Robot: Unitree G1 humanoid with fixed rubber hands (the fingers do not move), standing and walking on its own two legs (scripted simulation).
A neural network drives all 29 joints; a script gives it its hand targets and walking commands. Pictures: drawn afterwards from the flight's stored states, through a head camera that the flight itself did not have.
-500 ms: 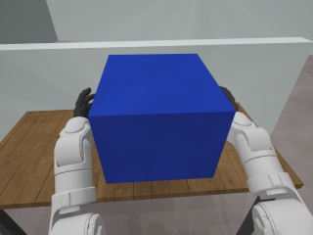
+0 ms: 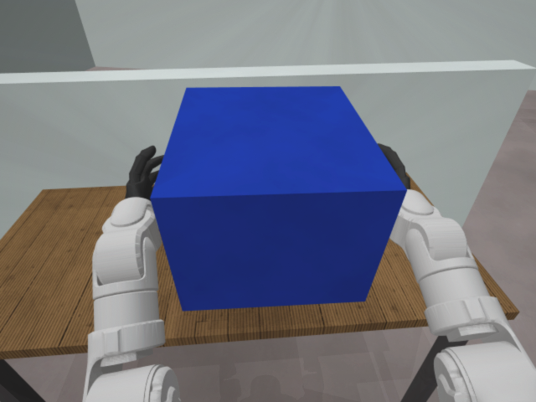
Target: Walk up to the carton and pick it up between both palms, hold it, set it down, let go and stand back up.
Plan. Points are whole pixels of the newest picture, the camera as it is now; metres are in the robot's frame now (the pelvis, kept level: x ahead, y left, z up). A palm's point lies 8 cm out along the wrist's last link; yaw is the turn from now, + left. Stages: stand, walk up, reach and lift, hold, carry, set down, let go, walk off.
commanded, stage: hold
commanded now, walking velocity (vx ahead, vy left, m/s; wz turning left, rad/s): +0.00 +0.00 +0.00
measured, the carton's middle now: (269, 187) +0.41 +0.00 +0.19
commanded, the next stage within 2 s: set down in 0.26 s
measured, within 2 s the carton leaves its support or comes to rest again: neither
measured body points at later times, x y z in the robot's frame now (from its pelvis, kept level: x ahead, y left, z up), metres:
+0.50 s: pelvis +0.00 +0.00 +0.00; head -0.06 +0.02 +0.45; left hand +0.38 +0.19 +0.22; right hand +0.38 -0.17 +0.20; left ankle +0.03 +0.12 -0.75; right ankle +0.00 -0.12 -0.75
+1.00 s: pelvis +0.02 +0.00 +0.00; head +0.00 +0.02 +0.45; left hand +0.41 +0.18 +0.15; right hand +0.40 -0.18 +0.14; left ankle +0.03 +0.12 -0.75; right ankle +0.00 -0.12 -0.75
